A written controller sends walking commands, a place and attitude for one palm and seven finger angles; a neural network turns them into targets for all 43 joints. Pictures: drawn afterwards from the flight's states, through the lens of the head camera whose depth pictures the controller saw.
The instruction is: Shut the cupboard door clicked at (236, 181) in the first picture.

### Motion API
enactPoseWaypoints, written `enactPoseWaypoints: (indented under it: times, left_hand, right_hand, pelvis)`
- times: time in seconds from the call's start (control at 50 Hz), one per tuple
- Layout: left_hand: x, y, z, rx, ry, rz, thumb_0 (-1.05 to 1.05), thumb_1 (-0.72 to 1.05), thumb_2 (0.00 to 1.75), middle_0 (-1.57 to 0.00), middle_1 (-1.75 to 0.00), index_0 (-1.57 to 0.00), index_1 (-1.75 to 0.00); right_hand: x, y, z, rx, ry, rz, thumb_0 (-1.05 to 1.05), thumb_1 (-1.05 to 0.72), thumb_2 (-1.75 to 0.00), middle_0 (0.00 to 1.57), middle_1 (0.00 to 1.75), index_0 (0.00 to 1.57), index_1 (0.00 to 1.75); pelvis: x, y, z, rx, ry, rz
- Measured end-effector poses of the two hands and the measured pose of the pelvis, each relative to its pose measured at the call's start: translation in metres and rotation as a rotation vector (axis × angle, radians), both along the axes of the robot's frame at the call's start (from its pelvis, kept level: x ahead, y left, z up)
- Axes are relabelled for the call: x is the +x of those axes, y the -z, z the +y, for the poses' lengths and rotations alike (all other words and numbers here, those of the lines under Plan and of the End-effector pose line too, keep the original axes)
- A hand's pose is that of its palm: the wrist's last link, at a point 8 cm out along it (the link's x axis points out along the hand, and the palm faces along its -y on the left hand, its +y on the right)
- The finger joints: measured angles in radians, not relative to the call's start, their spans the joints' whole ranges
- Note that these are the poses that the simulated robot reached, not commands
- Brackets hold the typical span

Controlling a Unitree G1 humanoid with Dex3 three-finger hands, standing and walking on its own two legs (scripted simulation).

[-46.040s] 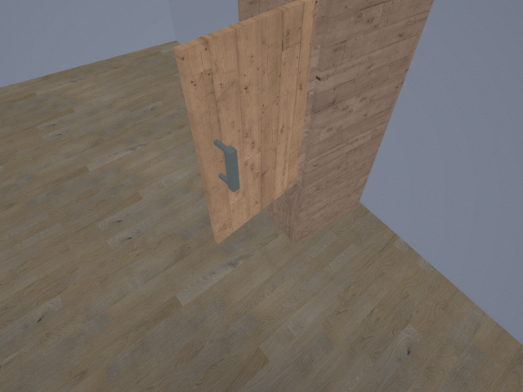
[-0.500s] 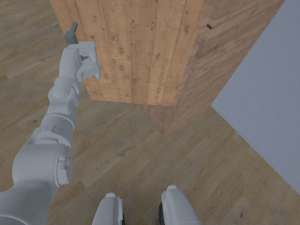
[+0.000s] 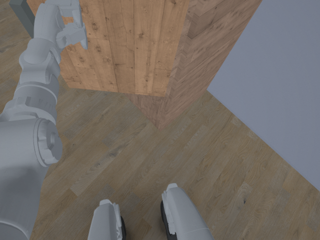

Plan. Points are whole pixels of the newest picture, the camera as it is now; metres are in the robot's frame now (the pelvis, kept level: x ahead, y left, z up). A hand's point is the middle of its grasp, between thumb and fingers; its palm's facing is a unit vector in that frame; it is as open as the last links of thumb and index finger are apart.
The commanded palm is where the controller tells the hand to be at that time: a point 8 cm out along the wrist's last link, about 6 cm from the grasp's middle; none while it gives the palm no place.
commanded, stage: push the door shut along its arc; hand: left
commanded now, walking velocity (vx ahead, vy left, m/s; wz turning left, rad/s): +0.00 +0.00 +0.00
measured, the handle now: (36, 21) +0.61 +0.17 +0.10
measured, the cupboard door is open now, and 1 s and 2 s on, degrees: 43 33 33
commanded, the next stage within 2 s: pull the fist back off the door in 0.34 s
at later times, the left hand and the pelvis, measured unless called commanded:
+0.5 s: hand (86, 15) +0.61 +0.07 +0.11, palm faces -0.25 -0.97 +0.04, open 3.3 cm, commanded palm +0.61 +0.08 +0.10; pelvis +0.00 +0.00 -0.01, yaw +0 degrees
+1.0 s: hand (93, 28) +0.57 +0.05 +0.11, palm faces +0.09 -1.00 -0.04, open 3.1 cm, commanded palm +0.53 +0.09 +0.10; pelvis +0.02 -0.01 +0.03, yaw +0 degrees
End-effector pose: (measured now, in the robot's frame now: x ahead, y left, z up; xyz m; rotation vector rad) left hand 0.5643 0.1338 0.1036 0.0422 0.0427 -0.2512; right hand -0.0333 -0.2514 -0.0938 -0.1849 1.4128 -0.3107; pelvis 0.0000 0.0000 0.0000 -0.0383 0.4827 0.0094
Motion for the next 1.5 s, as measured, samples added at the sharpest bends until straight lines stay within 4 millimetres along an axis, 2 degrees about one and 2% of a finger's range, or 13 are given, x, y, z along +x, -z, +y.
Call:
enactPoseWaypoints:
  times: [0.46,0.56,0.62,0.68,0.76,0.88,0.98,1.2,1.36,1.5]
  left_hand:
    - [0.036,-0.004,-0.012,-0.005,0.091,0.022,0.04,0.92,0.96,-1.3,-1.5,-1.3,-1.5]
    - [0.036,0.003,-0.011,-0.137,-0.206,0.037,0.04,0.86,0.92,-1.3,-1.5,-1.3,-1.5]
    - [0.029,0.006,-0.015,-0.073,-0.36,-0.002,0.04,0.86,0.91,-1.3,-1.5,-1.3,-1.5]
    - [0.023,0.005,-0.026,0.009,-0.368,-0.053,0.03,0.87,0.9,-1.3,-1.5,-1.3,-1.5]
    - [0.016,0.007,-0.039,0.002,-0.328,-0.013,0.03,0.88,0.9,-1.3,-1.5,-1.3,-1.5]
    - [0.004,-0.003,-0.036,-0.02,-0.351,-0.022,0.02,0.89,0.9,-1.3,-1.5,-1.3,-1.5]
    - [-0.015,-0.006,-0.03,0.003,-0.342,-0.05,0.02,0.89,0.9,-1.3,-1.5,-1.3,-1.5]
    - [-0.053,0.01,-0.046,-0.021,-0.319,-0.07,0.02,0.9,0.9,-1.3,-1.5,-1.3,-1.5]
    - [-0.063,0.009,-0.045,0.009,-0.341,-0.064,0.02,0.89,0.9,-1.3,-1.5,-1.3,-1.5]
    - [-0.062,-0.004,-0.039,0.005,-0.339,-0.085,0.02,0.89,0.9,-1.3,-1.5,-1.3,-1.5]
  right_hand:
    - [-0.012,0.0,-0.004,-0.064,0.002,0.038,0.0,-0.9,-0.9,0.21,0.3,0.21,0.3]
    - [-0.017,0.002,0.009,-0.005,-0.034,0.069,0.0,-0.91,-0.9,0.21,0.3,0.2,0.3]
    - [-0.018,0.003,0.018,0.054,-0.055,0.082,0.0,-0.91,-0.9,0.21,0.3,0.2,0.3]
    - [-0.018,0.004,0.025,0.097,-0.039,0.091,0.0,-0.9,-0.9,0.21,0.3,0.21,0.3]
    - [-0.016,-0.001,0.029,0.118,-0.008,0.091,0.0,-0.9,-0.9,0.21,0.3,0.21,0.3]
    - [-0.005,-0.012,0.022,0.115,-0.007,0.055,0.0,-0.9,-0.9,0.21,0.3,0.21,0.3]
    - [0.009,-0.017,0.008,0.108,-0.031,0.044,0.0,-0.9,-0.9,0.21,0.3,0.21,0.3]
    - [0.065,-0.017,-0.023,0.038,-0.11,-0.047,0.01,-0.91,-0.9,0.2,0.3,0.2,0.3]
    - [0.095,-0.01,-0.019,0.059,-0.119,-0.128,0.0,-0.91,-0.9,0.2,0.29,0.2,0.3]
    - [0.094,-0.006,-0.012,0.088,-0.119,-0.131,0.0,-0.91,-0.9,0.2,0.3,0.2,0.3]
  pelvis:
    - [0.0,0.014,0.001,-0.025,-0.007,0.058]
    - [0.001,0.014,0.003,-0.025,-0.008,0.075]
    - [0.003,0.012,0.002,-0.019,-0.007,0.078]
    - [0.005,0.008,0.001,-0.013,-0.006,0.067]
    - [0.008,-0.002,0.0,-0.007,-0.003,0.043]
    - [0.017,-0.017,-0.002,0.008,0.008,0.009]
    - [0.023,-0.025,-0.005,0.018,0.004,-0.022]
    - [0.026,-0.028,-0.01,0.027,-0.016,-0.059]
    - [0.025,-0.03,-0.014,0.04,-0.012,-0.081]
    - [0.023,-0.032,-0.017,0.043,-0.014,-0.088]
